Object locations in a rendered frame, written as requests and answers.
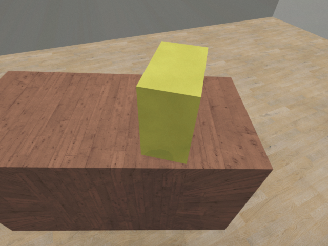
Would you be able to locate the carton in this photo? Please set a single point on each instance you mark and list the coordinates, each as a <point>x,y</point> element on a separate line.
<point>168,98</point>

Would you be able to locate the pedestal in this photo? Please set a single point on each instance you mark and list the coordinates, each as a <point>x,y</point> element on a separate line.
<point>70,157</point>

